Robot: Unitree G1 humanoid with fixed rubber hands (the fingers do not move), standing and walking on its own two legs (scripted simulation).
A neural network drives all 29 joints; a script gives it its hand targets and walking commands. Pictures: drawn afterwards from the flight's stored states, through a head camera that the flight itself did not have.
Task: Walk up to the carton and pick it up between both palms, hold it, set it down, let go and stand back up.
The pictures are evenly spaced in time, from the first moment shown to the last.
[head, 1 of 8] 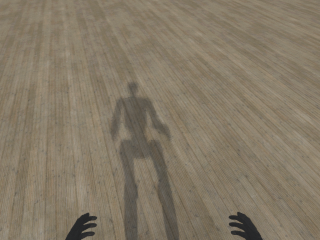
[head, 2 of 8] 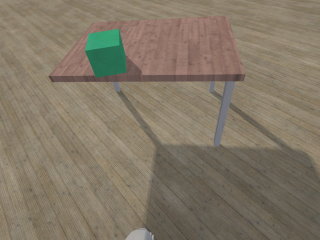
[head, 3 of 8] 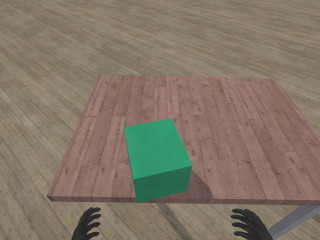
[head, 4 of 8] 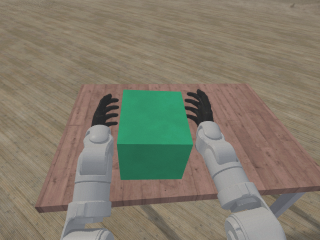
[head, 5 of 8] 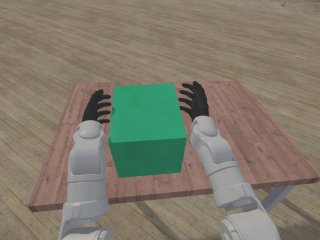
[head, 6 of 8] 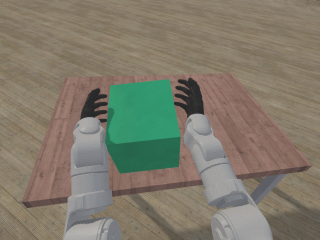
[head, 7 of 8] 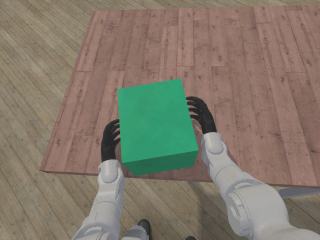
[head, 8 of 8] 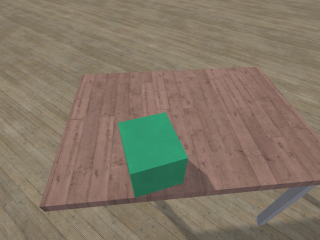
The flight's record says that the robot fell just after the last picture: no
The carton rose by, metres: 0.18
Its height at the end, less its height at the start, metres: +0.00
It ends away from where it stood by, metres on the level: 0.02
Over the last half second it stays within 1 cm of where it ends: yes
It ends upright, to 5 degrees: yes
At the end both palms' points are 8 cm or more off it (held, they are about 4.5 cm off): yes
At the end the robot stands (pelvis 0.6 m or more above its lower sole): yes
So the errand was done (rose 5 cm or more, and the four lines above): yes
